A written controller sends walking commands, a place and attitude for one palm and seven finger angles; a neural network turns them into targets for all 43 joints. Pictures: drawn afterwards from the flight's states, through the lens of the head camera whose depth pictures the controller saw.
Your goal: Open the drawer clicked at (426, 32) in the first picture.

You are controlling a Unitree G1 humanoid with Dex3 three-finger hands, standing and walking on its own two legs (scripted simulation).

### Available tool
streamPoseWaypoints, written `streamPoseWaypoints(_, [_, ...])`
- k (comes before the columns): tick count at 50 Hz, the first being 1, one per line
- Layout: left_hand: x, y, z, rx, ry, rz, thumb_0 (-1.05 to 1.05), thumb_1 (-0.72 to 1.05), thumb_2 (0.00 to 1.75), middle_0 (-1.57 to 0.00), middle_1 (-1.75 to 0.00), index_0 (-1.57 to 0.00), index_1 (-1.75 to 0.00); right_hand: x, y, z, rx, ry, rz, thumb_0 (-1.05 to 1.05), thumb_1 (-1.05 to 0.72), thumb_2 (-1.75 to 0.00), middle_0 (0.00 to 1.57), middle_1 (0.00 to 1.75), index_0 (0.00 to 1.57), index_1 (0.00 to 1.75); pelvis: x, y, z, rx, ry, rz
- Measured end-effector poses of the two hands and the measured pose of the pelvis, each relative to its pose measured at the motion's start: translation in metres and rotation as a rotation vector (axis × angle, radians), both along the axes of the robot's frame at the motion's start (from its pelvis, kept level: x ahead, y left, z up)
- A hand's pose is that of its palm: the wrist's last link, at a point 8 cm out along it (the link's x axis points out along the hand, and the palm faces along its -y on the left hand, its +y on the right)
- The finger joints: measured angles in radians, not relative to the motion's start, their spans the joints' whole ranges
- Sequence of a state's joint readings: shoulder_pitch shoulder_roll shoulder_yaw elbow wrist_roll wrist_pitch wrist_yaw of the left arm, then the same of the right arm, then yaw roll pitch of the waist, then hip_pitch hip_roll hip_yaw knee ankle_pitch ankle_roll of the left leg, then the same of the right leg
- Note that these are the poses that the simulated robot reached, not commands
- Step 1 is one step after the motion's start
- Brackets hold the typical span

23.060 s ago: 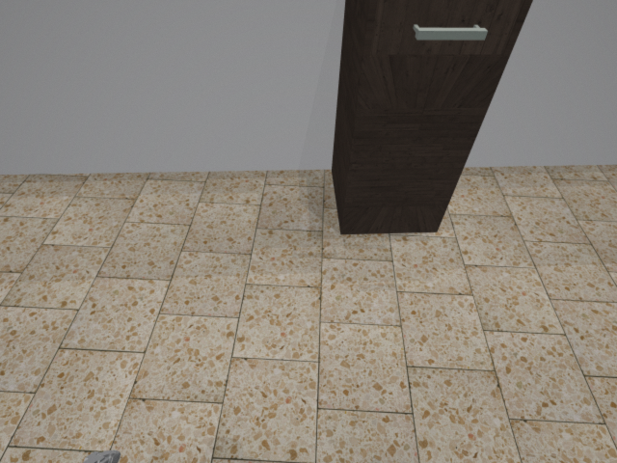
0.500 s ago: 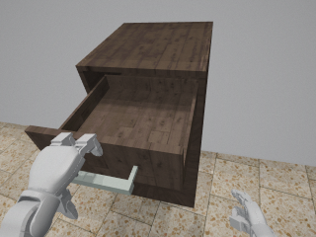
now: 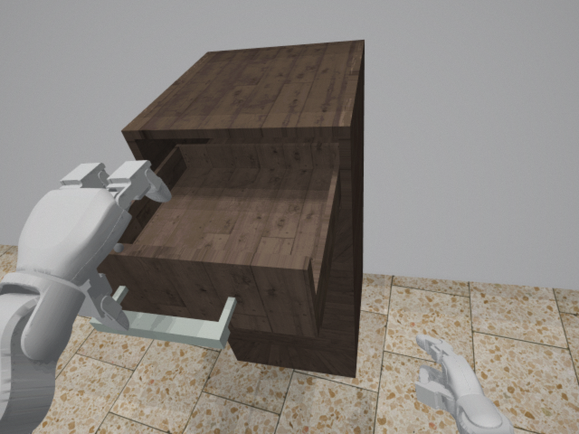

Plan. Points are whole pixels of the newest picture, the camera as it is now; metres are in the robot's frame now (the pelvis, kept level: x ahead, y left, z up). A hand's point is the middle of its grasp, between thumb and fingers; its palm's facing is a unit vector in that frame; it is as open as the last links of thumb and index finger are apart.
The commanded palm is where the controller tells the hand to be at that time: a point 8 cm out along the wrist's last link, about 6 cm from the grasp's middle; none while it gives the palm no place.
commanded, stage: lift the hand off the handle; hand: left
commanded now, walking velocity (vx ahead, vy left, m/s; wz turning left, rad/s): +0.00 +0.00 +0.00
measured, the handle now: (166, 312) +0.23 +0.21 +0.09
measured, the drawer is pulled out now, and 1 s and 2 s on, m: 0.28 0.28 0.28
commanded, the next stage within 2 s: draw the hand back to the body in 0.10 s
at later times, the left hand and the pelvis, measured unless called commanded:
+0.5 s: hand (90, 259) +0.21 +0.23 +0.23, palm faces +0.21 -0.01 -0.98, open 13.9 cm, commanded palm +0.15 +0.23 +0.29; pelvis +0.00 -0.01 -0.01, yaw +1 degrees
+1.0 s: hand (68, 238) +0.19 +0.21 +0.28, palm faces +0.45 -0.80 -0.40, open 13.5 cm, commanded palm +0.14 +0.26 +0.29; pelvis +0.01 +0.01 +0.00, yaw +1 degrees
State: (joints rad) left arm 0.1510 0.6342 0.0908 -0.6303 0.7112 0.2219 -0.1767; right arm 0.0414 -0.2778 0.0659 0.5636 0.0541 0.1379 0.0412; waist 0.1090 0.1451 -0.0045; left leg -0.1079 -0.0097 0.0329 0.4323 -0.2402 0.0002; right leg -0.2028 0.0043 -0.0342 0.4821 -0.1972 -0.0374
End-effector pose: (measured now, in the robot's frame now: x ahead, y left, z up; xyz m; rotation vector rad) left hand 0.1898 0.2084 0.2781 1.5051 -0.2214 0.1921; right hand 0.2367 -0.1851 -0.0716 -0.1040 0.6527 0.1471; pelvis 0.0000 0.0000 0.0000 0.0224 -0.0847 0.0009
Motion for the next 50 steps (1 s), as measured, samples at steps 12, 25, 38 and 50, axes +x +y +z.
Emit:
streamPoseWaypoints(12, [-0.006,0.006,0.0,0.018,0.071,0.044,0.0,-0.5,0.3,-0.32,-1.2,-0.32,-1.2,-0.011,-0.024,-0.014,-0.03,0.019,-0.025,0.01,-0.9,-0.9,0.2,0.3,0.19,0.3,-0.003,-0.01,-0.004,0.002,0.01,0.013])
streamPoseWaypoints(25, [-0.016,0.019,0.003,0.045,0.055,0.018,0.0,-0.5,0.3,-0.32,-1.2,-0.32,-1.2,-0.014,-0.024,-0.016,-0.056,-0.001,-0.029,0.01,-0.9,-0.9,0.2,0.3,0.19,0.3,0.0,-0.009,-0.005,-0.007,0.01,0.024])
streamPoseWaypoints(38, [-0.027,0.031,-0.002,0.039,0.067,0.016,0.0,-0.5,0.3,-0.32,-1.2,-0.32,-1.2,-0.002,-0.003,-0.006,-0.059,-0.033,-0.004,0.01,-0.9,-0.9,0.2,0.3,0.19,0.3,0.003,0.004,-0.003,-0.011,0.013,0.027])
streamPoseWaypoints(50, [-0.039,0.044,0.011,-0.816,-0.46,-0.333,0.0,-0.39,0.35,-0.31,-1.13,-0.31,-1.13,-0.024,0.006,0.005,-0.085,-0.084,-0.083,0.01,-0.9,-0.9,0.2,0.3,0.2,0.3,0.014,0.006,0.002,-0.027,-0.01,0.016])
